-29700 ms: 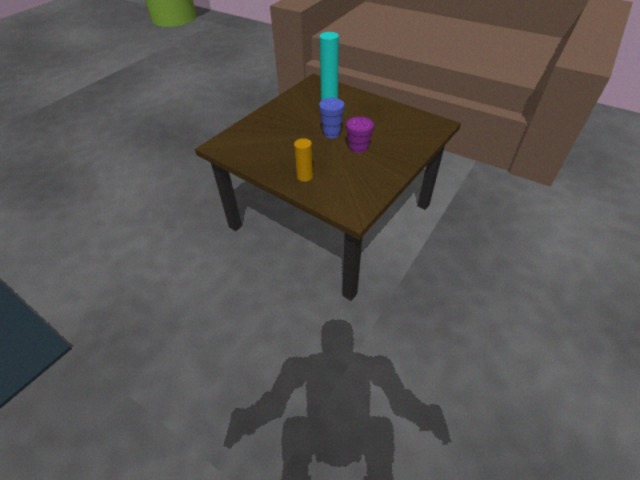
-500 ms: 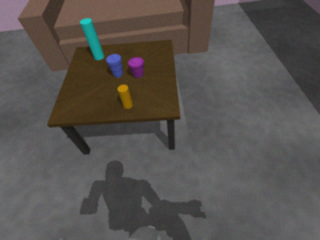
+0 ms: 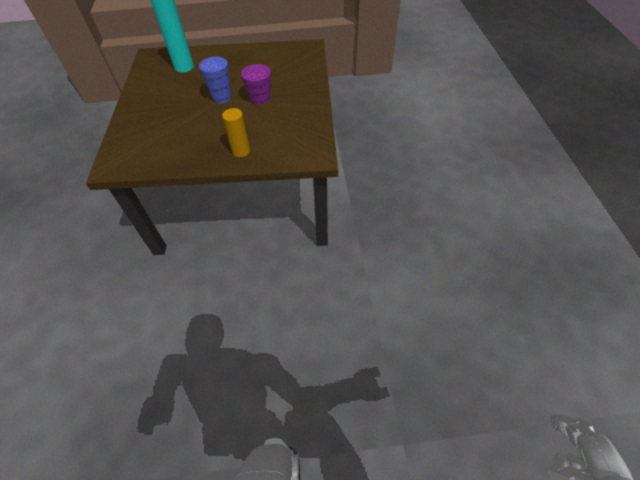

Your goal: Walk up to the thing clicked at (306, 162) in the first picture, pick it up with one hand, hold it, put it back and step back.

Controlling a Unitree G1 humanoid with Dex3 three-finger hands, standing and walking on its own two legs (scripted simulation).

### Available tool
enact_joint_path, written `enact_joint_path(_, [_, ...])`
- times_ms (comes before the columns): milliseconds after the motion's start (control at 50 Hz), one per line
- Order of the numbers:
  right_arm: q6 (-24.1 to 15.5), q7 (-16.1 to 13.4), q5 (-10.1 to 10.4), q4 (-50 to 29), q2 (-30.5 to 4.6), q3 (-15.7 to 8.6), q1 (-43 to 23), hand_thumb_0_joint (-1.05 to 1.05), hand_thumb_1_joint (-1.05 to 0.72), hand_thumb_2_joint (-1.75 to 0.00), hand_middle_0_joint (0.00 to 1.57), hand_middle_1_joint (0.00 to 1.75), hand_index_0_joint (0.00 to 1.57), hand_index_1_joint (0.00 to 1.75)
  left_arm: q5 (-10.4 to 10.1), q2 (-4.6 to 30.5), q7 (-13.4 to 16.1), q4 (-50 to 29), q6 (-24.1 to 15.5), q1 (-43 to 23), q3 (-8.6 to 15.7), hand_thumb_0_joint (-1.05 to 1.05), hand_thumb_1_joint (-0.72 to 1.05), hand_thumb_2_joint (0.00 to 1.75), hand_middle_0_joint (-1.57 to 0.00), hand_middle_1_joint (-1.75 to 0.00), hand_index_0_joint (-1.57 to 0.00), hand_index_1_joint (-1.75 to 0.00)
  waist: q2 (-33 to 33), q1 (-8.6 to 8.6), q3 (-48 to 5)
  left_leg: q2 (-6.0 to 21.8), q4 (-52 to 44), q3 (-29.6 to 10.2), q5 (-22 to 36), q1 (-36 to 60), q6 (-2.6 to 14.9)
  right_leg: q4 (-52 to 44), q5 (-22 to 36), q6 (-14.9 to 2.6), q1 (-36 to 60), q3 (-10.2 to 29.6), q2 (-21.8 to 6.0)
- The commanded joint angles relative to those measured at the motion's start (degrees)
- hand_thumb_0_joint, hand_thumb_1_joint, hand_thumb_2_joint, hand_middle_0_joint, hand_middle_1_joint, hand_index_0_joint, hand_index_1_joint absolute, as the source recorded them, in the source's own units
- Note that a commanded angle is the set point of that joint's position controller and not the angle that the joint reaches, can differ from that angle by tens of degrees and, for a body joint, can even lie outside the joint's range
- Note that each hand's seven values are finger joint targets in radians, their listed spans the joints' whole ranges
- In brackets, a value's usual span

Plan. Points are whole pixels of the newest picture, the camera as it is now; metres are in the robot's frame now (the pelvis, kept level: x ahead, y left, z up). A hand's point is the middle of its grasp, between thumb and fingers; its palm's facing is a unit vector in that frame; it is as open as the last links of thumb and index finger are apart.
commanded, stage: step back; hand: left
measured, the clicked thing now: (236, 133) +0.98 +0.29 -0.27
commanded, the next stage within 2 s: stand in 1.20 s
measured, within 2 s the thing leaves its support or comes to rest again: neither
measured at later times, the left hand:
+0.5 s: hand out of the picture -0.07 +0.28 -0.13, palm faces +0.09 -0.92 -0.37, open 7.3 cm
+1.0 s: hand out of the picture -0.01 +0.27 -0.14, palm faces +0.10 -0.93 -0.34, open 7.3 cm
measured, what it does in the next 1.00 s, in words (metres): steps on the spot: left foot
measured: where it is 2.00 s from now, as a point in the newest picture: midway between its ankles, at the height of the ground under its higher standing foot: outside the picture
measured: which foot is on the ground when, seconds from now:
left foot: down 0.00-0.02, up 0.04-0.28, down 0.30-1.00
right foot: down 0.00-1.00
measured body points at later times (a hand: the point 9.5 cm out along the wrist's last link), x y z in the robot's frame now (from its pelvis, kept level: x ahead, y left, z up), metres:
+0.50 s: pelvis -0.10 -0.01 +0.02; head -0.10 +0.00 +0.46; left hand -0.07 +0.32 -0.11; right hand -0.02 -0.30 -0.11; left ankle -0.11 +0.12 -0.72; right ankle -0.06 -0.13 -0.70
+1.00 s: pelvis -0.07 +0.00 +0.02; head -0.05 +0.01 +0.47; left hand -0.02 +0.32 -0.11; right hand +0.04 -0.29 -0.10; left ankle -0.09 +0.11 -0.72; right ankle -0.06 -0.13 -0.72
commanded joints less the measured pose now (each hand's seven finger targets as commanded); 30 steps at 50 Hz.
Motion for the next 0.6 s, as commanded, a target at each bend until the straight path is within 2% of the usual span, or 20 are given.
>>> enact_joint_path(0, [0.1,-1.8,1.3,-4.9,-9.2,-2.9,-1.6,0.0,-0.9,-0.9,0.2,0.3,0.2,0.3,1.7,22.6,0.9,-4.5,-1.3,2.2,6.0,0.0,0.9,0.9,-0.2,-0.3,-0.2,-0.3,-18.9,3.53,-8.9,-9.2,18.6,-6.2,-25.3,-3.5,-0.19,-20.9,5.1,-15.81,-10.1,29.8,-25.6])
enact_joint_path(20, [0.4,-2.1,1.1,-4.4,-11.4,-3.9,-0.9,0.0,-0.9,-0.9,0.2,0.3,0.2,0.3,1.4,21.9,1.1,-6.4,-1.8,-1.4,5.6,0.0,0.9,0.9,-0.2,-0.3,-0.2,-0.3,-15.5,1.76,-5.5,-7.4,27.9,-12.6,-25.1,-1.6,-0.95,-22.5,4.6,-17.9,-17.7,31.0,-28.2])
enact_joint_path(40, [0.4,-1.9,1.4,-3.0,-12.1,-3.7,1.9,0.0,-0.9,-0.9,0.2,0.3,0.2,0.3,1.1,18.2,1.5,-7.6,-2.1,-5.7,4.5,0.0,0.9,0.9,-0.2,-0.3,-0.2,-0.3,-7.8,-1.28,-5.2,-8.9,31.4,-13.9,-21.1,-0.7,-0.56,-17.4,13.6,-15.4,-15.7,20.7,-22.8])
enact_joint_path(60, [0.1,-1.8,1.5,-1.7,-10.9,-3.3,3.6,0.0,-0.9,-0.9,0.2,0.3,0.2,0.3,1.1,15.1,1.6,-7.5,-2.1,-7.7,3.6,0.0,0.9,0.9,-0.2,-0.3,-0.2,-0.3,-5.0,-3.01,-5.8,-10.5,30.9,-11.9,-18.7,-1.1,-0.16,-13.2,21.1,-12.2,-12.9,11.9,-17.2])
enact_joint_path(80, [-0.2,-1.6,1.4,-1.3,-10.0,-3.1,4.9,0.0,-0.9,-0.9,0.2,0.3,0.2,0.3,1.5,14.3,1.7,-7.2,-2.3,-7.2,3.7,0.0,0.9,0.9,-0.2,-0.3,-0.2,-0.3,-7.1,-2.79,-6.9,-10.7,31.0,-9.9,-17.3,0.1,-0.41,-12.5,18.9,-11.07,-11.9,9.4,-15.5])
enact_joint_path(120, [-0.6,-1.3,0.8,-0.5,-10.5,-3.0,6.1,0.0,-0.9,-0.9,0.2,0.3,0.2,0.3,1.6,14.5,1.5,-6.9,-2.7,-4.4,4.0,0.0,0.9,0.9,-0.2,-0.3,-0.2,-0.3,-8.4,-0.71,-8.5,-9.5,27.8,-7.7,-17.0,-0.5,-1.13,-12.4,9.3,-10.42,-6.9,9.1,-14.1])
enact_joint_path(180, [-1.5,-0.6,0.0,-1.2,-9.9,-2.9,3.7,0.0,-0.9,-0.9,0.2,0.3,0.2,0.3,2.2,15.7,1.4,-5.7,-2.9,-0.5,4.7,0.0,0.9,0.9,-0.2,-0.3,-0.2,-0.3,-12.2,2.57,-9.2,-5.7,10.7,-4.5,-21.0,-3.4,-1.12,-13.5,-5.3,-11.04,3.6,13.0,-16.2])
enact_joint_path(220, [-2.4,-0.4,-0.1,0.7,-9.3,-3.1,4.9,0.0,-0.9,-0.9,0.2,0.3,0.2,0.3,1.8,15.7,1.0,-5.2,-2.6,-1.1,4.5,0.0,0.9,0.9,-0.2,-0.3,-0.2,-0.3,-13.5,1.95,-9.2,-5.1,-1.9,-1.8,-23.2,5.2,0.02,-13.6,-7.6,-11.0,-0.6,13.2,-16.9])
enact_joint_path(260, [-3.2,-0.4,-0.2,4.5,-9.1,-3.8,9.9,0.0,-0.9,-0.9,0.2,0.3,0.2,0.3,1.4,14.1,0.5,-4.8,-2.0,-1.4,3.1,0.0,0.9,0.9,-0.2,-0.3,-0.2,-0.3,-8.8,-1.0,-9.4,-6.8,-17.1,-0.6,-13.6,19.1,1.32,-7.9,-8.2,-7.64,-8.9,8.4,-13.5])
enact_joint_path(280, [-3.7,-0.7,-1.0,5.2,-11.4,-4.5,11.4,0.0,-0.9,-0.9,0.2,0.3,0.2,0.3,1.2,10.5,0.4,-4.7,-1.8,1.3,1.9,0.0,0.9,0.9,-0.2,-0.3,-0.2,-0.3,0.8,-1.2,-10.6,-1.1,-19.6,-12.3,-19.6,25.9,2.86,0.9,-8.8,-4.79,-17.5,4.6,-9.7])
enact_joint_path(300, [-3.9,-0.6,-1.3,4.1,-16.9,-4.6,8.4,0.0,-0.9,-0.9,0.2,0.3,0.2,0.3,-0.1,8.6,0.3,-5.0,-2.0,-2.4,1.3,0.0,0.9,0.9,-0.2,-0.3,-0.2,-0.3,12.6,-2.47,-7.3,12.9,-27.5,-34.9,-42.5,15.9,9.2,8.4,-10.2,-0.86,-23.9,-2.9,-2.4])
enact_joint_path(320, [-4.2,-0.2,-0.8,3.1,-19.2,-5.2,5.5,0.0,-0.9,-0.9,0.2,0.3,0.2,0.3,0.8,14.3,0.5,-4.3,-2.2,-6.7,3.2,0.0,0.9,0.9,-0.2,-0.3,-0.2,-0.3,7.2,-3.78,-2.6,16.4,-29.6,-38.3,-46.0,2.8,13.79,14.3,-10.3,-0.82,-16.7,3.5,-4.6])
enact_joint_path(340, [-4.9,-0.4,-0.9,3.0,-15.3,-4.1,2.2,0.0,-0.9,-0.9,0.2,0.3,0.2,0.3,0.2,13.4,-0.1,-3.2,-2.3,-4.8,3.0,0.0,0.9,0.9,-0.2,-0.3,-0.2,-0.3,1.6,-0.7,-1.5,12.1,-26.6,-29.4,-38.2,3.2,11.14,15.4,-4.7,-1.26,-14.7,5.4,-5.0])
enact_joint_path(360, [-5.4,-0.5,-1.0,3.3,-12.6,-2.9,1.3,0.0,-0.9,-0.9,0.2,0.3,0.2,0.3,-0.3,11.6,-0.6,-2.2,-2.5,-2.9,2.6,0.0,0.9,0.9,-0.2,-0.3,-0.2,-0.3,1.7,0.2,-3.0,8.2,-24.0,-23.1,-29.4,8.3,9.22,14.1,-1.4,-1.3,-15.1,5.0,-4.4])
enact_joint_path(440, [-5.0,0.0,-1.2,4.1,-12.7,-3.7,3.4,0.0,-0.9,-0.9,0.2,0.3,0.2,0.3,0.2,10.6,-1.4,-0.4,-3.4,-1.6,2.4,0.0,0.9,0.9,-0.2,-0.3,-0.2,-0.3,7.8,-2.18,-6.6,6.4,-21.8,-16.2,-25.6,9.0,7.99,1.6,-2.7,-0.5,-6.8,-1.4,-2.7])
enact_joint_path(500, [-3.7,0.2,-0.3,4.0,-10.8,-2.9,2.3,0.0,-0.9,-0.9,0.2,0.3,0.2,0.3,0.7,9.4,-0.6,2.1,-4.3,1.1,2.3,0.0,0.9,0.9,-0.2,-0.3,-0.2,-0.3,5.8,0.38,-6.2,4.2,-15.6,-11.2,-23.4,3.2,5.47,-13.0,5.3,-1.87,5.6,-3.3,-0.5])
enact_joint_path(520, [-3.6,0.1,0.1,4.0,-8.4,-2.3,3.3,0.0,-0.9,-0.9,0.2,0.3,0.2,0.3,1.0,10.3,-0.2,2.7,-4.7,1.8,2.9,0.0,0.9,0.9,-0.2,-0.3,-0.2,-0.3,1.8,0.89,-8.1,2.4,-10.5,-9.2,-19.3,-0.1,3.74,-14.6,6.0,-2.69,11.6,1.2,-2.5])
enact_joint_path(540, [-3.6,0.0,0.4,3.4,-6.7,-1.9,2.5,0.0,-0.9,-0.9,0.2,0.3,0.2,0.3,1.4,13.9,0.2,2.7,-5.1,2.5,3.5,0.0,0.9,0.9,-0.2,-0.3,-0.2,-0.3,-6.2,1.65,-7.4,-3.0,-3.7,-6.6,-22.3,-5.7,1.27,-18.9,-7.0,-5.88,9.4,15.8,-10.2])
enact_joint_path(560, [-3.4,-0.2,0.3,4.0,-7.5,-2.3,2.7,0.0,-0.9,-0.9,0.2,0.3,0.2,0.3,1.5,17.1,0.0,2.6,-5.4,1.5,3.8,0.0,0.9,0.9,-0.2,-0.3,-0.2,-0.3,-9.8,1.44,-6.0,-5.7,6.5,-4.7,-23.5,-1.1,0.67,-25.1,-22.4,-10.17,0.3,26.0,-18.9])
enact_joint_path(580, [-3.4,-0.3,0.2,5.2,-8.9,-2.8,5.4,0.0,-0.9,-0.9,0.2,0.3,0.2,0.3,1.3,17.0,0.0,1.0,-5.7,-2.1,3.8,0.0,0.9,0.9,-0.2,-0.3,-0.2,-0.3,-7.7,-0.04,-4.1,-4.1,9.7,-6.7,-21.8,1.1,0.08,-25.6,-23.6,-12.55,-4.5,28.0,-21.9])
